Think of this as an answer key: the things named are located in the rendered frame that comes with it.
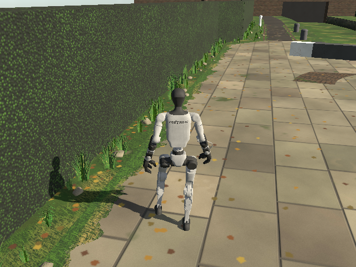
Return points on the right robot thigh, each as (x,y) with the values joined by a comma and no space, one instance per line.
(191,165)

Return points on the right robot hand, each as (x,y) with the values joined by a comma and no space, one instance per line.
(202,155)

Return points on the left robot hand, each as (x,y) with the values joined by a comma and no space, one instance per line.
(146,165)

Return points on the robot left upper arm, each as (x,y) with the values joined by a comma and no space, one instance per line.
(158,126)

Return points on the robot head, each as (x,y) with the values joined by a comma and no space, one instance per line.
(178,96)

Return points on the robot right upper arm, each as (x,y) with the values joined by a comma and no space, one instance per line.
(198,126)

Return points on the robot right forearm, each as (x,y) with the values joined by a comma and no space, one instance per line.
(204,146)

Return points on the robot left forearm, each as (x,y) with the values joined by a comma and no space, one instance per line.
(150,150)

